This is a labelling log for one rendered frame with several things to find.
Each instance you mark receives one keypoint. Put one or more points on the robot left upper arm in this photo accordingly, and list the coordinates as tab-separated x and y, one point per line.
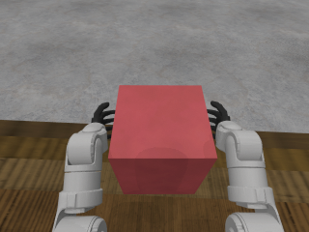
81	224

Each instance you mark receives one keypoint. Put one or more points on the right robot hand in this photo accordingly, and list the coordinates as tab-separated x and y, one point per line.
221	115

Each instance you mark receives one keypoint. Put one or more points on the left robot hand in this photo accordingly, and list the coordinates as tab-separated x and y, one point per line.
100	114

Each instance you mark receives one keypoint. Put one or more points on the carton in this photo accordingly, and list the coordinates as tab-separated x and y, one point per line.
161	140

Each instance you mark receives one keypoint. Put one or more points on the robot right upper arm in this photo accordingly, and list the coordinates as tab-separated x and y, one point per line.
252	222

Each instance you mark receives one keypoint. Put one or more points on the left robot forearm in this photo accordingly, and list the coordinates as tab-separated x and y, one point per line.
83	163

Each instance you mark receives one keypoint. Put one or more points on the right robot forearm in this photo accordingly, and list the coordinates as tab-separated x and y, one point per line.
246	165

